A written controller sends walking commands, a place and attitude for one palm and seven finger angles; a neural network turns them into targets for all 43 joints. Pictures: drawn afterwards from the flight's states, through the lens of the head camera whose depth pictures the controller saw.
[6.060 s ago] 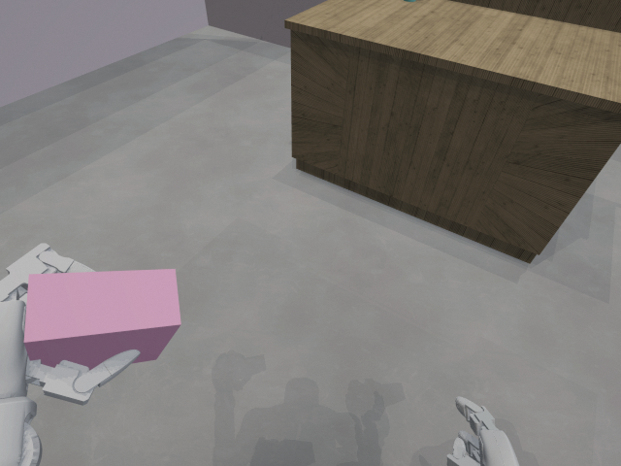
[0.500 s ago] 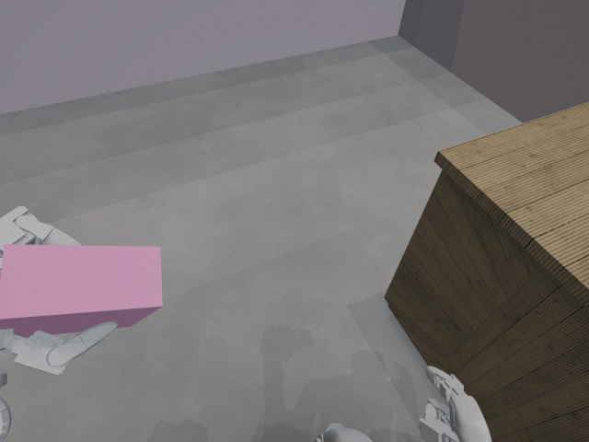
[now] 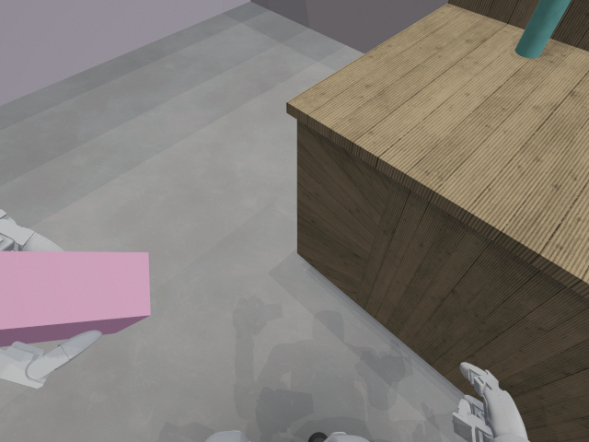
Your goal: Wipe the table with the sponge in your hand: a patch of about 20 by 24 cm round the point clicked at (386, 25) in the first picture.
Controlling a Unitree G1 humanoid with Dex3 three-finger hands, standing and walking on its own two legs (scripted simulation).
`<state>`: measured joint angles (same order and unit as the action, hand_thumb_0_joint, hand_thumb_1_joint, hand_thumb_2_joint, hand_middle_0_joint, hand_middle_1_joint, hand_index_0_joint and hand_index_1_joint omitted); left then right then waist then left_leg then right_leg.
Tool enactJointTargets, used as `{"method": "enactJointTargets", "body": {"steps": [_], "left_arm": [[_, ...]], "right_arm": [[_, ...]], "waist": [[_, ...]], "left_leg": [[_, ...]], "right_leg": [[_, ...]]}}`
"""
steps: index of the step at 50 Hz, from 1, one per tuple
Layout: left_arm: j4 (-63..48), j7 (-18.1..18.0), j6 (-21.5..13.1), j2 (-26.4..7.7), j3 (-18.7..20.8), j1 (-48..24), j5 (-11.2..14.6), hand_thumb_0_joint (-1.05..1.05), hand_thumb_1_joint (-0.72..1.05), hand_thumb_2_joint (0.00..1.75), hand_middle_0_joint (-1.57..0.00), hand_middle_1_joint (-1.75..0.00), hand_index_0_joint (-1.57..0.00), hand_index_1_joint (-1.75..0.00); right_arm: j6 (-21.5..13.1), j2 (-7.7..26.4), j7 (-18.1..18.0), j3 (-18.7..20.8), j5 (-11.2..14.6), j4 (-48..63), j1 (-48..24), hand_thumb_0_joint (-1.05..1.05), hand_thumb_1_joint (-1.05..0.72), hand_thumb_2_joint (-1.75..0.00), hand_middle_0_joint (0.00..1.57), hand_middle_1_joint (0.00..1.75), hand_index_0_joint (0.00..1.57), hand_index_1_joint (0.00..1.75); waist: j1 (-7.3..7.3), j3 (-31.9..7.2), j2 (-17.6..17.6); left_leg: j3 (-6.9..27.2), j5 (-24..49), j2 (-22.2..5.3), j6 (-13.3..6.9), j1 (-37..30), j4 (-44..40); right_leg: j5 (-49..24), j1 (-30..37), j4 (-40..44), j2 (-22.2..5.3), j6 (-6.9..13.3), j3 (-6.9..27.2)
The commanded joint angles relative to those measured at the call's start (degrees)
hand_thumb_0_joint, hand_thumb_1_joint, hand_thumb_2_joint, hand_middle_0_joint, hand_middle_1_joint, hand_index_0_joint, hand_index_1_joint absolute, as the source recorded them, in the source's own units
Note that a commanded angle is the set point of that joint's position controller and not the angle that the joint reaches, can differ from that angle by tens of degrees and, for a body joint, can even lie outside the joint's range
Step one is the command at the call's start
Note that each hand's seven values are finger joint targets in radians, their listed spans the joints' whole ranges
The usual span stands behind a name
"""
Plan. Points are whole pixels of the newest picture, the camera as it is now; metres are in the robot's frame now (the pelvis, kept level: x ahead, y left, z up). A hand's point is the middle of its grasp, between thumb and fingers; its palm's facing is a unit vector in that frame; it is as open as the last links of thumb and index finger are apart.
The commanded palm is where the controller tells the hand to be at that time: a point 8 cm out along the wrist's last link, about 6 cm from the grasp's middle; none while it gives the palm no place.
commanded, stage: turn to face it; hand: left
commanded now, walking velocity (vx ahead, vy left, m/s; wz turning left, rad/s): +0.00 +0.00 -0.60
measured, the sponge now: (86, 300) +0.22 +0.21 +0.16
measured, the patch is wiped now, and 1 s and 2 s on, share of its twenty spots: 0.00 0.00 0.00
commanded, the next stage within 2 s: take the last steps up to it in 1.90 s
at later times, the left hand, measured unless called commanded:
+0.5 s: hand (227, 321) +0.21 +0.07 +0.17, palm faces +0.05 -0.84 -0.54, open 10.0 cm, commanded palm +0.16 +0.15 +0.18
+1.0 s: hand (299, 408) +0.14 +0.01 +0.17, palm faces -0.13 -0.87 -0.47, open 10.0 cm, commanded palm +0.11 +0.08 +0.18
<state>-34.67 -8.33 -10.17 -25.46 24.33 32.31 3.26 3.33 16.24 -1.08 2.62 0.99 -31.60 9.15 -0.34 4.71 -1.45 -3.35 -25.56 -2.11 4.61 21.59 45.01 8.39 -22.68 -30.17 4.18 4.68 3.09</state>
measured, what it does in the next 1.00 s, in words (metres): walks backwards, turning right: left foot, then right foot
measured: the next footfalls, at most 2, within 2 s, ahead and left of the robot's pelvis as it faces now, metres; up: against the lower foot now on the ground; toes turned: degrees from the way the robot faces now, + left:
left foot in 0.08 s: +0.03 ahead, +0.15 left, +0.00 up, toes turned +2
right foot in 0.34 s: -0.01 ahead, -0.15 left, +0.00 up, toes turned -19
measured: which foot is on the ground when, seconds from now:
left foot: up 0.00-0.06, down 0.08-0.36, up 0.38-0.92, down 0.94-1.00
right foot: down 0.00-0.08, up 0.10-0.32, down 0.34-0.94, up 0.96-1.00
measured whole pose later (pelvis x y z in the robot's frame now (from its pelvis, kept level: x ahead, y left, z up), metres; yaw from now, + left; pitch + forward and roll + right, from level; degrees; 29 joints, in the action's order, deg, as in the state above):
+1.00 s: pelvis -0.18 -0.07 +0.00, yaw -33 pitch +1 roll +3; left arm -29.2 -6.2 -10.3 -24.1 21.0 24.4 2.5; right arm 4.4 11.7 -0.1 1.0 0.6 -28.0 8.8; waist 1.7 3.3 -2.7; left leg -4.5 -15.8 -1.3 0.6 11.5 27.4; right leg 15.7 -32.8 -46.9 10.5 -1.1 4.1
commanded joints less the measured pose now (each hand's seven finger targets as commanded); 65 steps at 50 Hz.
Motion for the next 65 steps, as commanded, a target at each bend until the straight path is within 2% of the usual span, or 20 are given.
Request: {"method": "enactJointTargets", "body": {"steps": [1,3,5,8,15,17,18,19,22,44,45,47,48,50,56,58,59,60,63,65], "left_arm": [[-8.8,-1.6,-2.5,-6.3,4.8,-4.2,-0.2,0.0,0.1,1.3,-1.2,-1.6,-1.2,-1.6],[-12.2,-1.2,-3.2,-6.5,3.5,-8.7,-0.6,0.0,0.1,1.3,-1.2,-1.6,-1.2,-1.6],[-11.4,-0.9,-4.0,-7.6,4.4,-9.9,-2.1,0.0,0.1,1.3,-1.2,-1.6,-1.2,-1.6],[-10.7,-0.4,-4.0,-5.2,1.0,-13.0,-2.5,0.0,0.1,1.3,-1.2,-1.6,-1.2,-1.6],[-6.1,-0.3,-3.2,-4.7,0.6,-15.0,-1.7,0.0,0.1,1.3,-1.2,-1.6,-1.2,-1.6],[-4.5,-0.5,-3.1,-7.0,2.7,-13.1,-2.1,0.0,0.1,1.3,-1.2,-1.6,-1.2,-1.6],[-5.5,-1.1,-3.8,-9.6,5.0,-12.5,-1.7,0.0,0.1,1.3,-1.2,-1.6,-1.2,-1.6],[-5.5,-1.3,-3.1,-11.2,7.8,-9.6,0.1,0.0,0.1,1.3,-1.2,-1.6,-1.2,-1.6],[-11.7,-1.8,-4.1,-10.3,9.9,-2.9,1.1,0.0,0.1,1.3,-1.2,-1.6,-1.2,-1.6],[-7.5,-0.8,-3.9,-7.5,2.4,-11.4,-0.2,0.0,0.1,1.3,-1.2,-1.6,-1.2,-1.6],[-7.8,-0.2,-4.4,-7.8,2.3,-12.8,-0.1,0.0,0.1,1.3,-1.2,-1.6,-1.2,-1.6],[-10.4,1.0,-4.9,-8.8,4.2,-15.6,-0.5,0.0,0.1,1.3,-1.2,-1.6,-1.2,-1.6],[-10.3,0.9,-5.1,-11.1,7.1,-14.1,-0.7,0.0,0.1,1.3,-1.2,-1.6,-1.2,-1.6],[-4.2,1.5,-3.9,-6.1,4.6,-6.5,-0.1,0.0,0.1,1.3,-1.2,-1.6,-1.2,-1.6],[-7.4,-0.1,-3.7,-5.0,1.1,-16.3,-1.3,0.0,0.1,1.3,-1.2,-1.6,-1.2,-1.6],[-7.5,-0.8,-3.5,-7.3,2.5,-18.4,-2.2,0.0,0.1,1.3,-1.2,-1.6,-1.2,-1.6],[-6.0,-1.6,-3.9,-11.1,6.3,-15.8,-2.0,0.0,0.1,1.3,-1.2,-1.6,-1.2,-1.6],[-6.5,-1.7,-3.5,-11.1,7.3,-13.2,-0.6,0.0,0.1,1.3,-1.2,-1.6,-1.2,-1.6],[-12.8,-1.9,-4.6,-10.4,9.6,-3.5,0.8,0.0,0.1,1.3,-1.2,-1.6,-1.2,-1.6],[-13.6,-2.2,-5.3,-10.1,10.4,-1.3,1.0,0.0,0.1,1.3,-1.2,-1.6,-1.2,-1.6]], "right_arm": [[-2.5,2.7,-0.1,-0.1,0.0,9.4,-2.2,0.0,-0.9,-0.9,0.2,0.3,0.2,0.3],[-3.2,3.9,-0.7,0.4,-0.2,10.0,-2.0,0.0,-0.9,-0.9,0.2,0.3,0.2,0.3],[-4.1,3.4,-1.0,0.1,-0.3,10.6,-3.2,0.0,-0.9,-0.9,0.2,0.3,0.2,0.3],[-5.7,2.8,-0.4,0.6,-0.2,9.8,-2.7,0.0,-0.9,-0.9,0.2,0.3,0.2,0.3],[-9.0,3.9,0.9,0.5,0.0,9.1,1.0,0.0,-0.9,-0.9,0.2,0.3,0.2,0.3],[-9.1,2.7,1.2,0.4,0.2,9.0,1.7,0.0,-0.9,-0.9,0.2,0.3,0.2,0.3],[-8.9,0.4,1.0,-0.5,0.3,10.1,0.0,0.0,-0.9,-0.9,0.2,0.3,0.2,0.3],[-8.4,1.2,0.7,0.0,0.8,11.4,-2.2,0.0,-0.9,-0.9,0.2,0.3,0.2,0.3],[-5.2,-1.1,1.3,-2.2,-0.2,9.5,-4.1,0.0,-0.9,-0.9,0.2,0.3,0.2,0.3],[0.7,3.3,0.9,1.0,-0.4,10.2,-1.2,0.0,-0.9,-0.9,0.2,0.3,0.2,0.3],[0.4,3.7,0.9,1.2,-0.5,10.0,-0.1,0.0,-0.9,-0.9,0.2,0.3,0.2,0.3],[-1.2,4.1,0.5,1.5,-1.2,12.6,-4.1,0.0,-0.9,-0.9,0.2,0.3,0.2,0.3],[-2.5,1.1,-0.2,0.9,-0.7,12.2,-5.1,0.0,-0.9,-0.9,0.2,0.3,0.2,0.3],[-3.4,1.7,0.6,1.0,-0.1,11.6,-4.2,0.0,-0.9,-0.9,0.2,0.3,0.2,0.3],[-8.4,4.3,0.3,0.8,0.5,9.1,0.7,0.0,-0.9,-0.9,0.2,0.3,0.2,0.3],[-9.0,3.1,0.5,0.3,0.6,8.8,-0.5,0.0,-0.9,-0.9,0.2,0.3,0.2,0.3],[-8.9,1.3,0.3,-0.4,0.4,9.5,-2.1,0.0,-0.9,-0.9,0.2,0.3,0.2,0.3],[-8.1,2.0,0.1,0.6,0.8,10.1,-3.1,0.0,-0.9,-0.9,0.2,0.3,0.2,0.3],[-4.5,0.0,0.9,-1.3,-0.5,8.5,-4.7,0.0,-0.9,-0.9,0.2,0.3,0.2,0.3],[-3.7,0.4,1.0,-1.0,-0.6,8.4,-5.6,0.0,-0.9,-0.9,0.2,0.3,0.2,0.3]], "waist": [[1.56,-13.6,-4.2],[1.12,-11.2,3.9],[2.46,-8.9,20.8],[1.88,-2.7,15.0],[0.98,-5.6,15.8],[1.31,-9.0,5.9],[1.93,-10.0,-9.6],[3.23,-13.3,-18.3],[2.29,-17.9,-1.5],[0.8,-13.1,-1.7],[-0.2,-12.6,1.8],[1.58,-9.9,17.4],[2.13,-8.7,16.2],[2.49,-3.5,14.6],[0.75,-5.9,11.3],[1.2,-8.5,3.1],[2.23,-10.2,-11.9],[3.26,-15.0,-17.4],[2.26,-17.6,-0.6],[1.96,-17.5,-1.1]], "left_leg": [[0.5,3.6,-0.8,-1.8,-10.4,-15.2],[6.2,4.8,-8.3,-5.5,-17.7,-25.5],[15.9,7.7,-24.0,-12.7,-11.7,-32.1],[5.6,17.3,-21.8,-12.5,-6.2,-28.0],[-5.0,27.2,-18.0,-5.7,-8.4,-17.2],[-6.7,18.8,-13.8,-2.8,-4.9,-3.7],[-7.5,-0.7,-6.7,-0.2,5.5,8.2],[-0.7,-9.3,-2.5,0.4,9.3,19.4],[6.1,-1.7,-4.0,1.1,13.5,24.8],[0.1,-1.9,2.9,-4.8,-16.1,-19.1],[1.9,-2.6,-0.3,-6.8,-21.3,-24.6],[20.1,-0.4,-22.5,-15.5,-17.3,-34.4],[17.4,5.1,-26.1,-17.6,-9.0,-33.3],[6.4,9.0,-22.0,-15.1,-3.8,-30.0],[-4.9,29.7,-15.6,-5.7,-10.5,-14.2],[-6.5,20.3,-11.2,-2.6,-3.9,2.0],[-5.6,-4.6,-3.5,-0.2,7.6,14.4],[2.5,-10.4,-2.3,-0.3,6.5,22.3],[6.4,-1.7,-2.8,0.1,8.5,24.1],[4.7,-0.9,-2.1,0.4,6.8,18.0]], "right_leg": [[3.2,4.6,10.2,-14.2,1.8,19.0],[9.4,-4.3,2.5,-8.5,-1.7,16.1],[20.6,-9.5,-26.3,-1.4,-6.1,1.1],[18.5,-10.7,-36.9,-5.8,-7.8,-2.1],[12.0,7.4,-5.0,-3.1,-8.3,-11.6],[-0.4,15.6,5.3,-7.3,-5.0,-5.2],[-23.8,21.9,6.9,-16.6,0.4,10.6],[-26.4,18.3,9.5,-21.9,3.0,23.8],[-25.6,25.8,4.5,-20.1,5.7,17.5],[18.5,1.5,22.0,-8.2,-5.7,22.0],[18.2,-3.5,16.8,-5.0,-7.9,19.5],[14.8,-11.3,-22.8,2.8,-8.9,5.1],[15.4,-11.1,-38.0,-0.8,-8.3,3.2],[16.9,-12.0,-44.6,-3.9,-7.5,1.9],[7.5,8.2,-2.6,-1.7,-8.3,-11.0],[-9.0,17.8,4.6,-8.5,-4.2,-1.7],[-29.6,22.8,6.0,-19.0,2.3,17.0],[-22.2,18.1,10.1,-22.5,2.8,26.1],[-4.3,19.5,8.5,-18.9,5.3,21.0],[-6.9,18.8,9.3,-17.3,4.6,18.5]]}}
